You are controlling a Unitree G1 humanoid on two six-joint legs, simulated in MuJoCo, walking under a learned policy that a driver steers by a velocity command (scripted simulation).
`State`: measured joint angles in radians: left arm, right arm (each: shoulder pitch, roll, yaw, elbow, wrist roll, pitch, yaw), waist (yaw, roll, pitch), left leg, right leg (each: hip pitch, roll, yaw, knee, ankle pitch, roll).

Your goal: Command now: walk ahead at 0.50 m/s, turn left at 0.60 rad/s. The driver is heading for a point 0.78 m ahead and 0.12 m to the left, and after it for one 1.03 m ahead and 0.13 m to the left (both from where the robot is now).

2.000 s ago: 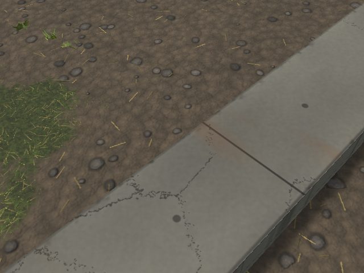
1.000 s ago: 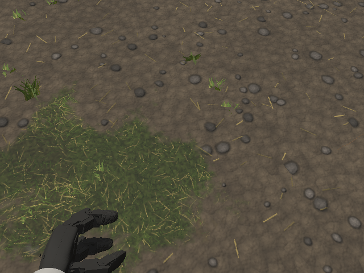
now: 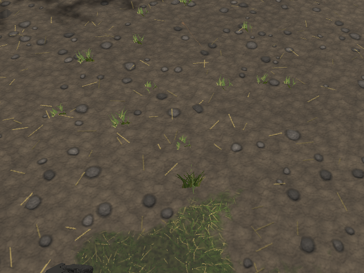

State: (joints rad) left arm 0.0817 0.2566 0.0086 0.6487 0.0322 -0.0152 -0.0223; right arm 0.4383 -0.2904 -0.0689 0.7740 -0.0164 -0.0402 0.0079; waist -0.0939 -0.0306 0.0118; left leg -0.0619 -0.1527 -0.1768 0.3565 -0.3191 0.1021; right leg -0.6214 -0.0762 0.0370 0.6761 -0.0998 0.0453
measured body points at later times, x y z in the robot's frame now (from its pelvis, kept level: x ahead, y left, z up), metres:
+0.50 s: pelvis +0.26 -0.01 +0.00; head +0.30 +0.00 +0.45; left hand +0.16 +0.24 -0.13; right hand +0.55 -0.16 -0.09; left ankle +0.37 +0.14 -0.70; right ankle +0.17 -0.14 -0.74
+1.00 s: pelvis +0.51 +0.12 +0.00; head +0.53 +0.14 +0.45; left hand +0.54 +0.41 -0.11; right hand +0.63 -0.12 -0.12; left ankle +0.40 +0.13 -0.74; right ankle +0.73 +0.07 -0.69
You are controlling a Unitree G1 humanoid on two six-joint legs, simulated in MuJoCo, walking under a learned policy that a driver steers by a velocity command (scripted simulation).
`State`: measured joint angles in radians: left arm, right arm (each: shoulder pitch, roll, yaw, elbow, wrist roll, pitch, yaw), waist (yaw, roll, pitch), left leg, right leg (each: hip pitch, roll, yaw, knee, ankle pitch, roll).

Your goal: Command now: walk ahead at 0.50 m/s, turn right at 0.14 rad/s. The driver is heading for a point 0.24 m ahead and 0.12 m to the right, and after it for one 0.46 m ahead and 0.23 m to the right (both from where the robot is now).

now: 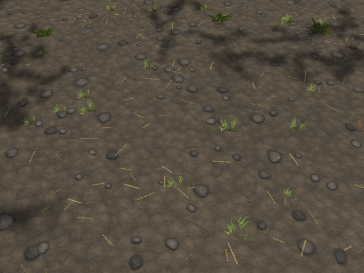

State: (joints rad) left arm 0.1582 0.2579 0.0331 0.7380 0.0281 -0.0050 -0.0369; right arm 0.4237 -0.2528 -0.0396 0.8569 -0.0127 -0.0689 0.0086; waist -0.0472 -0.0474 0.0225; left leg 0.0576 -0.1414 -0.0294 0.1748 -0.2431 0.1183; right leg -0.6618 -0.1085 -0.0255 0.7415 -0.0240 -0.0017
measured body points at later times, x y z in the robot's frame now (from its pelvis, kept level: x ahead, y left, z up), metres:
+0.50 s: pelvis +0.20 -0.04 +0.00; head +0.23 -0.06 +0.45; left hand +0.32 +0.22 -0.12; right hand +0.28 -0.32 -0.12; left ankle +0.31 +0.10 -0.68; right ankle +0.22 -0.11 -0.74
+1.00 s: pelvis +0.24 +0.00 +0.00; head +0.28 +0.00 +0.45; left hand +0.49 +0.18 -0.13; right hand +0.20 -0.29 -0.09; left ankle +0.30 +0.08 -0.74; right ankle +0.15 -0.10 -0.67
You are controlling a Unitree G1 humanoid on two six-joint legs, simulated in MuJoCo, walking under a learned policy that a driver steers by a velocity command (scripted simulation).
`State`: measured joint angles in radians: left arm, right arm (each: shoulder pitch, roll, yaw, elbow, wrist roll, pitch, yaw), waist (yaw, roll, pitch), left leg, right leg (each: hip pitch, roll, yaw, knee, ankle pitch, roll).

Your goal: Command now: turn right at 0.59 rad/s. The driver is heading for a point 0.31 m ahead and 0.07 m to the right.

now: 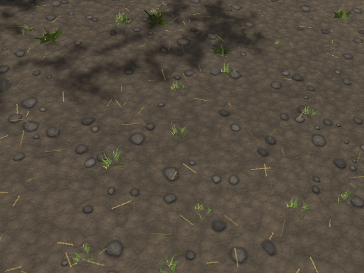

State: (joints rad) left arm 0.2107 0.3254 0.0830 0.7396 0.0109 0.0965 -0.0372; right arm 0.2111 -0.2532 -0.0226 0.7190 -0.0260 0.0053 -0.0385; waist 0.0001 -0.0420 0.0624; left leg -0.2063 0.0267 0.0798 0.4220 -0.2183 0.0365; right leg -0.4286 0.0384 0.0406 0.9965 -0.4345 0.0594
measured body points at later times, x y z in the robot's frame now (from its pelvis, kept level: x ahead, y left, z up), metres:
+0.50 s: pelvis -0.02 -0.04 +0.00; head +0.01 -0.07 +0.45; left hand +0.17 +0.20 -0.10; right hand +0.02 -0.34 -0.13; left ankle +0.04 +0.10 -0.69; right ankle -0.03 -0.11 -0.75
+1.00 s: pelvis +0.01 -0.02 +0.00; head +0.02 -0.02 +0.45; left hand +0.19 +0.19 -0.13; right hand -0.04 -0.29 -0.12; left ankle +0.03 +0.08 -0.74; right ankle -0.07 -0.11 -0.72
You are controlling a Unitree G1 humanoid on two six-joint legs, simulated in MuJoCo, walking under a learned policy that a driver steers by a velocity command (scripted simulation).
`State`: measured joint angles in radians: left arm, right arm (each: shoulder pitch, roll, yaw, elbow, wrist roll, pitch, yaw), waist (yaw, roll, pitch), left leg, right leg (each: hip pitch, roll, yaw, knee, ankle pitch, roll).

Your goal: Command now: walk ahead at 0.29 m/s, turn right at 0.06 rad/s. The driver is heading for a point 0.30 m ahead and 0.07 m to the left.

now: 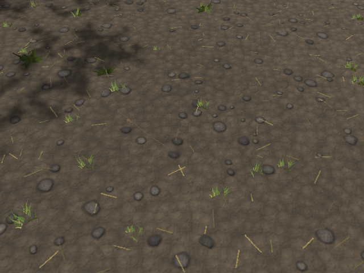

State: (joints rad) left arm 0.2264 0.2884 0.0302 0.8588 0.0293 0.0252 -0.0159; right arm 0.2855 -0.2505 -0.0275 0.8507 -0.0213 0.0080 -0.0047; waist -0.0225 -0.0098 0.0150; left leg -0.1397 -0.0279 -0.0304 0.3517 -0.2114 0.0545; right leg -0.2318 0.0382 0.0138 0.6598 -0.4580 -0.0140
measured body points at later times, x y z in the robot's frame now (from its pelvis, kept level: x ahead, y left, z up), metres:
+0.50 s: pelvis +0.18 +0.00 -0.03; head +0.21 +0.00 +0.42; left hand +0.10 +0.24 -0.17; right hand +0.35 -0.23 -0.14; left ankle +0.29 +0.07 -0.75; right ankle +0.00 -0.10 -0.74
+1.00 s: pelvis +0.25 -0.01 -0.01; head +0.25 -0.01 +0.44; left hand +0.26 +0.22 -0.16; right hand +0.27 -0.24 -0.16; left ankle +0.29 +0.07 -0.75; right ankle +0.25 -0.12 -0.75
